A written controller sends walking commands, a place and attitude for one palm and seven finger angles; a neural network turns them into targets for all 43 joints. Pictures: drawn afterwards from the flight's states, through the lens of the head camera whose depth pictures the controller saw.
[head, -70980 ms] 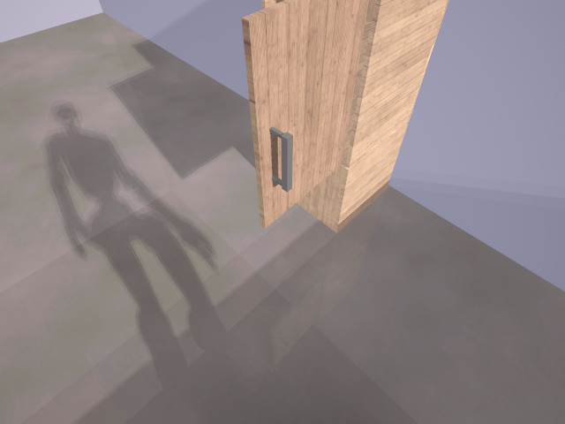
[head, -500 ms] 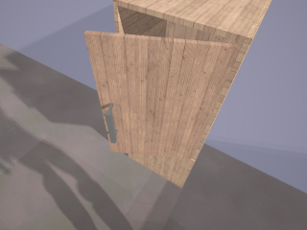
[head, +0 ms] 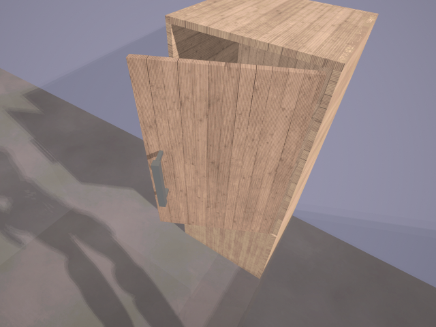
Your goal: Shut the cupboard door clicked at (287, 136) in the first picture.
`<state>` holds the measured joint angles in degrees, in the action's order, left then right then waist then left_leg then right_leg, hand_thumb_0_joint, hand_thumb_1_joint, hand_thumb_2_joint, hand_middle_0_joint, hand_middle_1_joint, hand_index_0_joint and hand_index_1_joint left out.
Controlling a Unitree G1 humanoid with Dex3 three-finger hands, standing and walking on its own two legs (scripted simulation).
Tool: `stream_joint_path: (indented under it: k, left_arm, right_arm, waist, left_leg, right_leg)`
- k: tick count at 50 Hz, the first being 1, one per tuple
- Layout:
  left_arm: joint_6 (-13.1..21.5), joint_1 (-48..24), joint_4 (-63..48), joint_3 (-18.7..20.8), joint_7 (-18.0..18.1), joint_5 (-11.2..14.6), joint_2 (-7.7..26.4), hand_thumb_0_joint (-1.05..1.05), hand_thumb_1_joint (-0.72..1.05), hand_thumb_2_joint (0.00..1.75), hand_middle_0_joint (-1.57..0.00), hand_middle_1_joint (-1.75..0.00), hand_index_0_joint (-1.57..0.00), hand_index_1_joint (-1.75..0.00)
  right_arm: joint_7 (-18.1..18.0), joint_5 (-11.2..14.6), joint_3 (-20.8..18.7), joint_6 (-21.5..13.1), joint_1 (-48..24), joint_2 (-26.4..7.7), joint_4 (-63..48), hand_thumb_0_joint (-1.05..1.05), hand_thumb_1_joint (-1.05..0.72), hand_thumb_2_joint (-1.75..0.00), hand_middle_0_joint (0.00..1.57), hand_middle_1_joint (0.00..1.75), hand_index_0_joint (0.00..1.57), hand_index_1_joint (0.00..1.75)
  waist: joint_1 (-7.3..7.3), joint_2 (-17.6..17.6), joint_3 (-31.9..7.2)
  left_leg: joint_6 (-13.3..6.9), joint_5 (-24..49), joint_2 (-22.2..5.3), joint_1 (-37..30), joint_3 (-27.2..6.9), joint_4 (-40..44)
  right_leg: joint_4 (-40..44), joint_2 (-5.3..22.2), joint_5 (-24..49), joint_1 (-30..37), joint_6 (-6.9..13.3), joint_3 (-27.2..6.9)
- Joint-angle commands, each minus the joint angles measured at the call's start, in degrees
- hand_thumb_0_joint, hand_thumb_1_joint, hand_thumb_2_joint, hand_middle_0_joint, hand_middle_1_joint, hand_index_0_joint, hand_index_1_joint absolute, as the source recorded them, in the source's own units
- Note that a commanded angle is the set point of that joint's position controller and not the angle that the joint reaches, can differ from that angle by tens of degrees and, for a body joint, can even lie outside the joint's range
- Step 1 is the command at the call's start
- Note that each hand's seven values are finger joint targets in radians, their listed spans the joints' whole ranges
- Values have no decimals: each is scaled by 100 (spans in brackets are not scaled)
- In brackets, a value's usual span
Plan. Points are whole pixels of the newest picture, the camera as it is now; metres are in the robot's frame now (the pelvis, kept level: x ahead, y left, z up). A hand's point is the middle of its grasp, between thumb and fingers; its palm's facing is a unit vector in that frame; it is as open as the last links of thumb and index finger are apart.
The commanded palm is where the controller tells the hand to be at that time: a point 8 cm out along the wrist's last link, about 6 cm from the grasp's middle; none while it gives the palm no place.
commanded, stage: look again from close up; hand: left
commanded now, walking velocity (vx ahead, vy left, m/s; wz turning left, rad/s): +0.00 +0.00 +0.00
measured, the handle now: (161, 179) +0.50 +0.18 -0.08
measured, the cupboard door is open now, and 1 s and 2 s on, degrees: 26 26 26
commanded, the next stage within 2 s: raise the hand and make a fist in 0.56 s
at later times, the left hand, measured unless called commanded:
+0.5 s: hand out of the picture -0.05 +0.20 -0.18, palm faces +0.03 -0.99 -0.15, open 7.4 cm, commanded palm none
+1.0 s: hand (123, 310) +0.16 +0.17 -0.02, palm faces -0.10 -0.99 +0.06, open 6.5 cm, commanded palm +0.09 +0.25 -0.07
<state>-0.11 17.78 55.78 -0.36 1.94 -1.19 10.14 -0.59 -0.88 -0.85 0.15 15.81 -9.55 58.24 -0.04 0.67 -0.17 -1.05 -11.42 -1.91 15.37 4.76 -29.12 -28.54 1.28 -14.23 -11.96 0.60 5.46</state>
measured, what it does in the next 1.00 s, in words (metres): lowers itself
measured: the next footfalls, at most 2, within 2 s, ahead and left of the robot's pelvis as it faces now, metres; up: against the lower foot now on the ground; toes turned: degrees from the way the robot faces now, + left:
none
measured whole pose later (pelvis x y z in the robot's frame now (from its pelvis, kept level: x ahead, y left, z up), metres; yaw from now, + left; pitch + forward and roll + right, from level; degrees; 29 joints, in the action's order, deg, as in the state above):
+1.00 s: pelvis -0.06 +0.04 -0.07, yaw +3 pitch +5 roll -1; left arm 28.9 15.5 11.1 0.8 -14.4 11.1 8.2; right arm 1.2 0.8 -1.9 -15.9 10.5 -16.0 33.2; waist -2.4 1.7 -6.3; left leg -2.1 -19.2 2.9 45.3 2.6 -57.7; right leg -59.1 0.0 -24.2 -41.7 0.0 -0.3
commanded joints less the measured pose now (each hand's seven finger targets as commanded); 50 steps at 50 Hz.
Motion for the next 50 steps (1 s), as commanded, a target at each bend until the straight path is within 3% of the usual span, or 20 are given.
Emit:
stream_joint_path:
  k: [1, 8, 17, 31, 32, 33, 34, 35, 36, 37, 38, 40, 41, 42, 44, 45, 46, 47, 49, 50]
  left_arm:
    - [121, 330, -213, 136, 52, 10, 580, 0, 90, 90, -20, -30, -20, -30]
    - [114, 467, 7, 95, 66, 11, 461, 0, 90, 90, -20, -30, -20, -30]
    - [57, 722, 246, 93, 76, -31, 278, 0, 90, 90, -20, -30, -20, -30]
    - [35, 1076, 480, 136, 79, -83, 85, 0, 90, 90, -20, -30, -20, -30]
    - [32, 1085, 486, 137, 81, -83, 68, 0, 90, 90, -20, -30, -20, -30]
    - [64, 947, 586, 25, 246, -155, 337, 0, 90, 90, -20, -30, -20, -30]
    - [1454, -4487, -9511, 1313, 63, 773, 2944, 0, 90, 90, -20, -30, -20, -30]
    - [1071, -974, -7679, -2, 150, 756, 953, 0, 90, 90, -22, -32, -22, -32]
    - [729, -887, -7348, 103, 465, 885, 759, 0, 90, 90, -24, -34, -24, -34]
    - [-48, 1003, -4756, -691, 498, 848, -667, 0, 90, 90, -25, -36, -25, -36]
    - [80, 423, -6073, -1005, 449, 1143, -735, 0, 90, 90, -27, -38, -27, -38]
    - [683, 111, -6048, -891, 299, 1066, -542, 0, 90, 90, -31, -42, -31, -42]
    - [913, 379, -5402, -523, 187, 994, -268, 0, 90, 90, -33, -44, -33, -44]
    - [1270, 439, -4824, -410, 9, 1015, -308, 0, 90, 90, -35, -46, -35, -46]
    - [2147, 1151, -4146, -7, -670, 1236, -172, 0, 90, 90, -38, -50, -38, -50]
    - [2610, 1598, -4101, 233, -1093, 1361, -30, 0, 90, 90, -40, -52, -40, -52]
    - [2972, 1883, -3914, 697, -1486, 1396, 436, 0, 90, 90, -42, -54, -42, -54]
    - [3297, 1670, -4102, 711, -1881, 1396, 577, 0, 90, 90, -44, -56, -44, -56]
    - [3314, 1576, -4271, 1050, -2074, 1318, 910, 0, 90, 90, -47, -60, -47, -60]
    - [3223, 1345, -4734, 1011, -2074, 1337, 955, 0, 90, 90, -49, -62, -49, -62]
  right_arm:
    - [-12, 4, -82, -111, 162, -465, -204, 0, -90, -90, 20, 30, 20, 30]
    - [-15, 31, -74, -108, 145, -458, 3, 0, -90, -90, 20, 30, 20, 30]
    - [-22, 38, -129, -63, 218, -457, 167, 0, -90, -90, 20, 30, 20, 30]
    - [-31, 38, -218, -28, 289, -451, 266, 0, -90, -90, 20, 30, 20, 30]
    - [-28, 39, -219, -29, 287, -437, 274, 0, -90, -90, 20, 30, 20, 30]
    - [-5, -2, -117, -60, -178, -717, -200, 0, -90, -90, 20, 30, 20, 30]
    - [-562, 155, -111, -960, 35, -1778, -2169, 0, -90, -90, 20, 30, 20, 30]
    - [-578, 428, 185, -1529, -206, -1164, -1945, 0, -90, -90, 20, 30, 20, 30]
    - [-582, 389, 190, -1778, -445, -1349, -1748, 0, -90, -90, 20, 30, 20, 30]
    - [-412, 499, 224, -1881, -384, -1009, -1335, 0, -90, -90, 20, 30, 20, 30]
    - [-348, 589, 123, -1943, -208, -1216, -1765, 0, -90, -90, 20, 30, 20, 30]
    - [-318, 477, 120, -2256, -562, -1223, -2137, 0, -90, -90, 20, 30, 20, 30]
    - [-242, 406, 15, -2305, -452, -1259, -2240, 0, -90, -90, 20, 30, 20, 30]
    - [-156, 312, -45, -2270, -414, -1262, -2325, 0, -90, -90, 20, 30, 20, 30]
    - [-27, 171, -215, -2176, -596, -1284, -2591, 0, -90, -90, 20, 30, 20, 30]
    - [51, 119, -307, -2104, -657, -1302, -2811, 0, -90, -90, 20, 30, 20, 30]
    - [161, 131, -392, -1988, -731, -1358, -3017, 0, -90, -90, 20, 30, 20, 30]
    - [238, 90, -401, -1880, -925, -1402, -3322, 0, -90, -90, 20, 30, 20, 30]
    - [215, 210, -416, -1616, -1113, -1307, -3710, 0, -90, -90, 20, 30, 20, 30]
    - [189, 261, -384, -1510, -1249, -1303, -3951, 0, -90, -90, 20, 30, 20, 30]
  waist:
    - [6, 34, 269]
    - [17, -59, 353]
    - [41, -212, 602]
    - [79, -205, 588]
    - [73, -224, 610]
    - [151, -71, 908]
    - [-1112, -187, -1508]
    - [-289, -1488, -2482]
    - [-161, -1447, -1809]
    - [-194, -804, -571]
    - [-245, -785, 120]
    - [-391, -339, 601]
    - [-388, 63, 631]
    - [-404, 1055, 627]
    - [-27, 2046, 258]
    - [144, 2150, 18]
    - [268, 1699, -117]
    - [233, 1436, -346]
    - [505, 813, -776]
    - [553, 219, -853]
  left_leg:
    - [-18, -141, -327, -73, -512, 644]
    - [-8, -207, -372, -47, -554, 846]
    - [-40, -1274, -450, 307, -823, 1355]
    - [-93, -1829, -538, 461, -1040, 1705]
    - [-87, -1849, -534, 478, -1033, 1718]
    - [131, -1192, -392, 730, -314, 660]
    - [-51, 223, -203, -1094, -574, 659]
    - [165, -688, -341, -1843, -875, 918]
    - [465, -1412, -237, -1082, -964, 941]
    - [350, -2391, -296, 12, -1414, 1323]
    - [182, -2724, -186, 486, -1332, 1119]
    - [106, -2569, 68, 887, -1170, 327]
    - [124, -2381, 245, 1164, -1095, -171]
    - [155, -2388, 252, 1652, -1172, -634]
    - [227, -2088, 289, 2502, -883, -1463]
    - [250, -1886, 346, 2805, -680, -1806]
    - [265, -1576, 407, 3011, -544, -2166]
    - [231, -1575, 461, 3274, -495, -2535]
    - [125, -1946, 503, 3727, -419, -2691]
    - [106, -2549, 493, 3750, -470, -2555]
  right_leg:
    - [945, 568, -207, -298, 110, -755]
    - [941, 562, -9, -214, 54, -695]
    - [910, 457, -303, -209, -30, -544]
    - [684, 379, -256, -162, -91, -389]
    - [675, 391, -281, -193, -92, -396]
    - [477, 457, -222, -340, 61, -317]
    - [-339, -122, 572, -193, 200, -87]
    - [-480, -291, -380, -676, 225, 126]
    - [-924, -395, -520, -725, 277, 158]
    - [-1050, -273, -790, -1377, 138, 222]
    - [-864, -178, -827, -1309, 119, 115]
    - [-535, -112, -1300, -1760, 43, -20]
    - [-460, -89, -1699, -2192, 50, -110]
    - [-738, -116, -2157, -2769, 57, -38]
    - [-1305, -113, -2713, -3214, 123, -103]
    - [-1437, -107, -2954, -3175, 171, -252]
    - [-1566, -39, -2793, -3002, 275, -555]
    - [-1802, 59, -2641, -2948, 307, -733]
    - [-2243, 26, -2829, -3072, 285, -911]
    - [-2393, 8, -3261, -3354, 270, -913]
